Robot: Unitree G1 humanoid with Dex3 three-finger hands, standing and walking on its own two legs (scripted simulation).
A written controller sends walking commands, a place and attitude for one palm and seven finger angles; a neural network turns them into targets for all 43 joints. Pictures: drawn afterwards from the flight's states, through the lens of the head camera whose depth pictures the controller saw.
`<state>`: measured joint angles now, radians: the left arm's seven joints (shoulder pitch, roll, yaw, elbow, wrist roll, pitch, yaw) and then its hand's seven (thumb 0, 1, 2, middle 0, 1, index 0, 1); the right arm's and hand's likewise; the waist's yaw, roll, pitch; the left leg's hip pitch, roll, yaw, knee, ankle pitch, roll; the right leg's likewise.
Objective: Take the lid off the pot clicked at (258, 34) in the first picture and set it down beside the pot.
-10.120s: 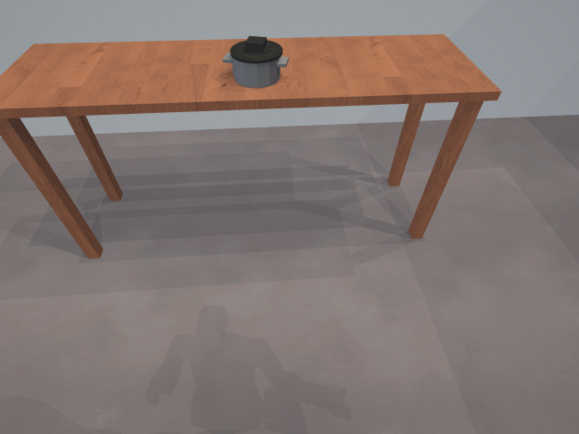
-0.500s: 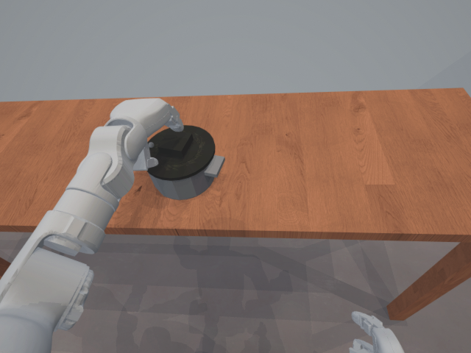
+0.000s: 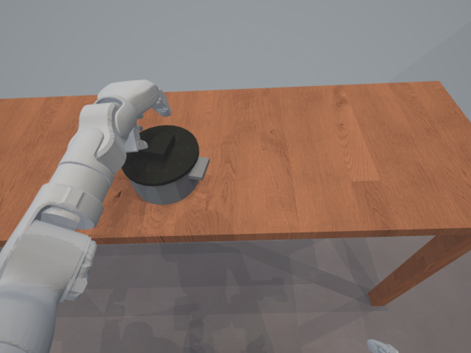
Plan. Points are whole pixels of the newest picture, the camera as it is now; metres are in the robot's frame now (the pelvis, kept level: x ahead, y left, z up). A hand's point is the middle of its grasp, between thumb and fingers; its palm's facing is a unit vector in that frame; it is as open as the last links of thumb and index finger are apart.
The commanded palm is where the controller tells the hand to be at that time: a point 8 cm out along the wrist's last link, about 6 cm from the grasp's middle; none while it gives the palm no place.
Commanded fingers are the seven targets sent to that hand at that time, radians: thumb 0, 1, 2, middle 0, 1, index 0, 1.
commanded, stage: move the open hand above the knob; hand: left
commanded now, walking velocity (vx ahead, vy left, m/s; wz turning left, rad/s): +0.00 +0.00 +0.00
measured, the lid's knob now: (157, 145) +0.49 +0.14 +0.07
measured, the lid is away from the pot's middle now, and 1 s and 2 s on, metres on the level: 0.00 0.00 0.01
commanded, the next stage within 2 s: lower the open fingers around the knob in 0.54 s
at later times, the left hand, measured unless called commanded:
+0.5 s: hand (144, 130) +0.45 +0.14 +0.15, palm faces -0.25 -0.03 -0.97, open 10.4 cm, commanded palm +0.43 +0.14 +0.20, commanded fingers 0.00 -0.34 1.43 -0.80 -0.08 -0.80 -0.08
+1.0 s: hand (158, 142) +0.45 +0.12 +0.12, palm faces -0.35 -0.02 -0.94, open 10.4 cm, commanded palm +0.44 +0.13 +0.18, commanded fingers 0.00 -0.34 1.43 -0.80 -0.08 -0.80 -0.08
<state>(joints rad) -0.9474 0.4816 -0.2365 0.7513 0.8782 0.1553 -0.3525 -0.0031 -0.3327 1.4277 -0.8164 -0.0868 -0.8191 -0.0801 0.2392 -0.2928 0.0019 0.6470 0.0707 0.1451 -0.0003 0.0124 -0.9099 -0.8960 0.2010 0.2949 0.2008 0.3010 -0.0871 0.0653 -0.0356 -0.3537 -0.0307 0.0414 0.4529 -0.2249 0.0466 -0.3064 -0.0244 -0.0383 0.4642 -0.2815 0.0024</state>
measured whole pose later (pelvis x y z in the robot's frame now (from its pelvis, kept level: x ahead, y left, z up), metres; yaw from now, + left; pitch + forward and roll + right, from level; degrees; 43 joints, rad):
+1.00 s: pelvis -0.01 -0.01 +0.00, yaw +0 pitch +6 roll +1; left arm -0.96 0.40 -0.30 0.84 0.88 0.19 -0.33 0.00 -0.33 1.43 -0.82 -0.09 -0.82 -0.08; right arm 0.23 -0.28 0.02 0.66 0.07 0.14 -0.02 0.01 -0.91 -0.90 0.20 0.30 0.20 0.30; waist -0.08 0.07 -0.04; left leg -0.34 -0.02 0.04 0.44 -0.21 0.03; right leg -0.30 -0.01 -0.04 0.48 -0.28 -0.01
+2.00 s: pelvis +0.00 +0.00 +0.00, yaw +0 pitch +7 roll +0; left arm -0.91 0.38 -0.30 0.84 0.89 0.18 -0.26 0.00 -0.19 1.19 -0.60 -0.40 -0.67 -0.42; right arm 0.22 -0.26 0.01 0.65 0.07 0.16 0.00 0.01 -0.91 -0.90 0.20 0.30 0.20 0.30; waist -0.07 0.06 -0.06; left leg -0.38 -0.03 0.05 0.48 -0.23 0.05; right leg -0.33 -0.02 -0.03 0.49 -0.29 0.00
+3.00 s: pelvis -0.01 +0.00 +0.00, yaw +0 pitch +7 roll +0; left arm -0.93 0.38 -0.31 0.87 0.89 0.18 -0.27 -0.04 0.15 0.98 -0.42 -0.81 -0.83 -1.02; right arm 0.21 -0.26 0.02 0.66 0.07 0.17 -0.01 0.01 -0.91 -0.90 0.20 0.30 0.20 0.30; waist -0.07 0.06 -0.06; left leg -0.37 -0.02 0.04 0.48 -0.23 0.04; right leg -0.33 -0.01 -0.03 0.48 -0.28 0.00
